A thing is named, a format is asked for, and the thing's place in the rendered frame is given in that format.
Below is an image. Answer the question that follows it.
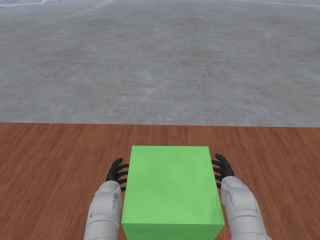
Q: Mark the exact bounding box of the right robot forearm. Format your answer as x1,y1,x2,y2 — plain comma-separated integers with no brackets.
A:
221,176,273,240

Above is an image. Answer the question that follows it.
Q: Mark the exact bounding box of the right robot hand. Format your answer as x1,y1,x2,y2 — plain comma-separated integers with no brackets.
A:
211,153,235,189

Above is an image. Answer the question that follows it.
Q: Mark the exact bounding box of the left robot hand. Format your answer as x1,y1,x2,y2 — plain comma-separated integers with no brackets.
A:
105,158,130,192

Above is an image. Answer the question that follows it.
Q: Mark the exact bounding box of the left robot forearm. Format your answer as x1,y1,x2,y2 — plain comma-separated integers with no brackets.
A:
83,180,122,240

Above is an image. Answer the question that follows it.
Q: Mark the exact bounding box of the carton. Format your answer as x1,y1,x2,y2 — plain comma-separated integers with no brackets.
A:
121,145,225,240

